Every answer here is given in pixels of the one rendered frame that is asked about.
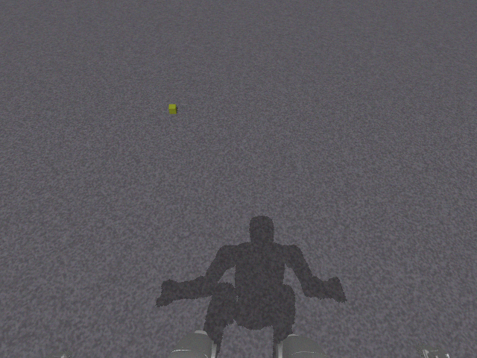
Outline right robot hand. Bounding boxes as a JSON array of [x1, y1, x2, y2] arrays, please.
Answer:
[[416, 343, 449, 358]]

